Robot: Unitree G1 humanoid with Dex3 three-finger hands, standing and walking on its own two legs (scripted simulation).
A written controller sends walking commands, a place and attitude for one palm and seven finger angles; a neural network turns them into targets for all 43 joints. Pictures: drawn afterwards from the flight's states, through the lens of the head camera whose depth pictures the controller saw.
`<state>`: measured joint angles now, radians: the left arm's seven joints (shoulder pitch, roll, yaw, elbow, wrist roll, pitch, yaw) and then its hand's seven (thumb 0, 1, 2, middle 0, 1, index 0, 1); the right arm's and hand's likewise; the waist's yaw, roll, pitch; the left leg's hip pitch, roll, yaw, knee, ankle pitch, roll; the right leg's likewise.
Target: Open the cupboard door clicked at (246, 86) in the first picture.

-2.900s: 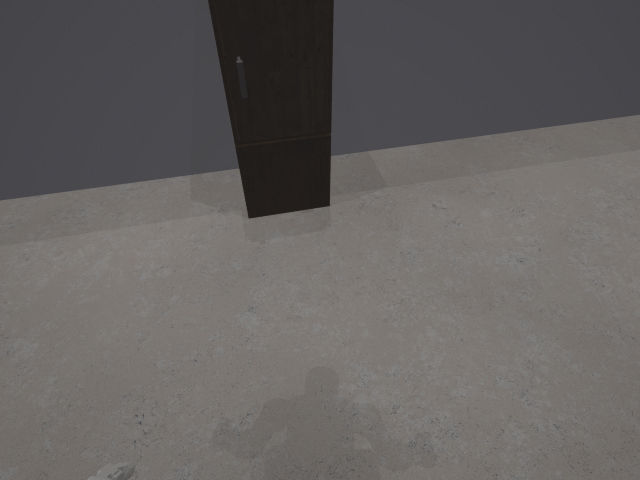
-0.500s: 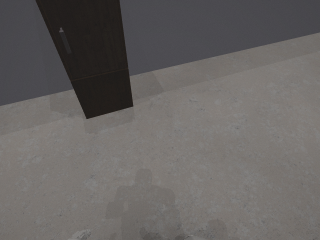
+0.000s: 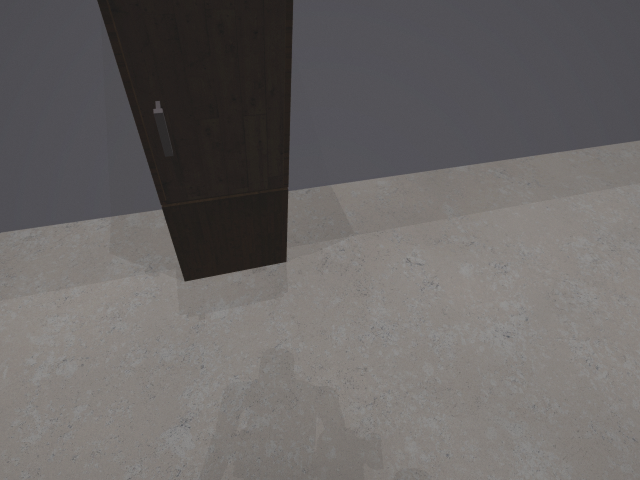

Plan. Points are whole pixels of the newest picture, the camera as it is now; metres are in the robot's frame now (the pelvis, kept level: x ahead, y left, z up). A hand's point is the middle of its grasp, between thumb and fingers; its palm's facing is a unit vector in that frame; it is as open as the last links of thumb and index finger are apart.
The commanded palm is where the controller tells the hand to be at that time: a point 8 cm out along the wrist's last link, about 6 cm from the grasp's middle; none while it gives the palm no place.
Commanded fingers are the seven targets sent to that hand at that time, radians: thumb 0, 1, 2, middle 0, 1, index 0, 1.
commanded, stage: walk to a spot facing it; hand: left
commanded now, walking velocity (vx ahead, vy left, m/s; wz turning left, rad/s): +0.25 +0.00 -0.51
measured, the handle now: (163, 128) +0.85 +0.45 -0.08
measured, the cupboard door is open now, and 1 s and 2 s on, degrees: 0 0 0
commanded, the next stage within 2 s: turn to face it in 0.08 s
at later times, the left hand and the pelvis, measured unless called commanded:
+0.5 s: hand (258, 394) +0.27 +0.11 -0.16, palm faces +0.01 -0.98 -0.19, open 7.3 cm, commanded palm none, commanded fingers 0.00 0.90 0.90 -0.20 -0.30 -0.20 -0.30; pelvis +0.16 -0.05 -0.01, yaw +1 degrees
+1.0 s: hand out of the picture +0.15 +0.22 -0.17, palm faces +0.29 -0.93 -0.24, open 7.4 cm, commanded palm none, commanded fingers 0.00 0.90 0.90 -0.20 -0.30 -0.20 -0.30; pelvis +0.16 +0.00 +0.01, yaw +14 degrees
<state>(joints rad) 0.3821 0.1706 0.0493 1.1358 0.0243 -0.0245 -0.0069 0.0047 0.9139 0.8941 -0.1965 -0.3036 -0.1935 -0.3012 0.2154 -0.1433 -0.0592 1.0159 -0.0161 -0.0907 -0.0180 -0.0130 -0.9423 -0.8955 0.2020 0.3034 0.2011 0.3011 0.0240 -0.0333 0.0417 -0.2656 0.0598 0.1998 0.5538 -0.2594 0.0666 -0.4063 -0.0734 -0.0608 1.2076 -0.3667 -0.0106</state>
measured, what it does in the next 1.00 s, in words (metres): walks ahead: right foot, then left foot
